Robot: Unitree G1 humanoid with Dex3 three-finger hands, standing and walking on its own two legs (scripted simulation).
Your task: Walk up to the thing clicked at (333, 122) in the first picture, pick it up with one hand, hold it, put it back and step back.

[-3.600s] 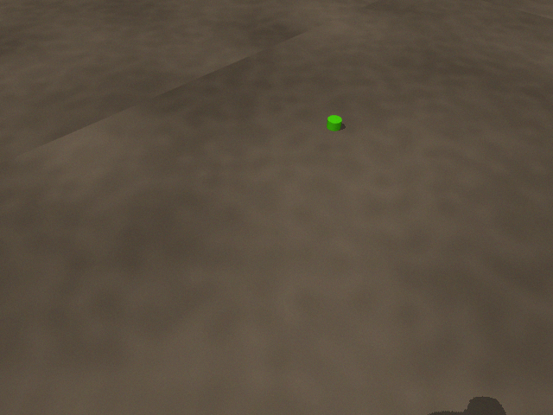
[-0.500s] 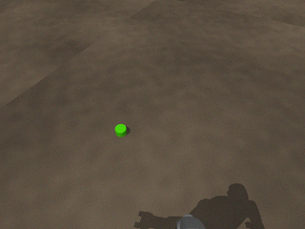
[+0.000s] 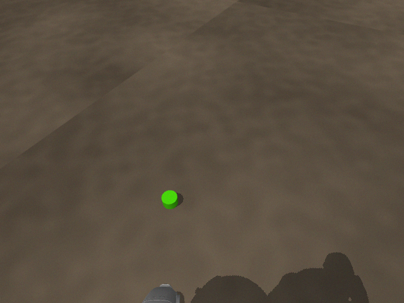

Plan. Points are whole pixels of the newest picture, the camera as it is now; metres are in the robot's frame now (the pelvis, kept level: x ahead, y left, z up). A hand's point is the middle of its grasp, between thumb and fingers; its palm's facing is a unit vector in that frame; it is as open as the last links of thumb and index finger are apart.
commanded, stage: walk up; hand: left
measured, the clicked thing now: (169, 199) +0.73 +0.25 -0.74
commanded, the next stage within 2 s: stand in 1.98 s
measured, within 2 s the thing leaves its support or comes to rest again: neither
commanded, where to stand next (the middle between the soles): +0.34 +0.04 m, yaw -2 degrees
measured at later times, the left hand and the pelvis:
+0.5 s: hand (94, 249) +0.25 +0.29 -0.14, palm faces -0.07 -0.90 -0.43, open 7.4 cm; pelvis +0.18 +0.01 -0.02, yaw -1 degrees
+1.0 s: hand (98, 232) +0.30 +0.31 -0.17, palm faces -0.05 -0.93 -0.37, open 7.4 cm; pelvis +0.23 +0.05 -0.02, yaw -1 degrees
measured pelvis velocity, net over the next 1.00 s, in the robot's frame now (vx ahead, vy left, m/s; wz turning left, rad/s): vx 0.23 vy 0.05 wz -0.01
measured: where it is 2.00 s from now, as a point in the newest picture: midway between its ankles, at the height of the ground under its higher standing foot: (203, 296)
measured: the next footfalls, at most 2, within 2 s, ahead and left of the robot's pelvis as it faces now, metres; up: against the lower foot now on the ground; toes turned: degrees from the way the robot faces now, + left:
left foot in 0.08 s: +0.18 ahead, +0.16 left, +0.00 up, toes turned +5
right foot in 0.46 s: +0.30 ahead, -0.11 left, +0.00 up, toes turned -3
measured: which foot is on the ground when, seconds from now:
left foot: up 0.00-0.06, down 0.08-0.48, up 0.50-0.76, down 0.78-1.00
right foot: down 0.00-0.10, up 0.12-0.44, down 0.46-1.00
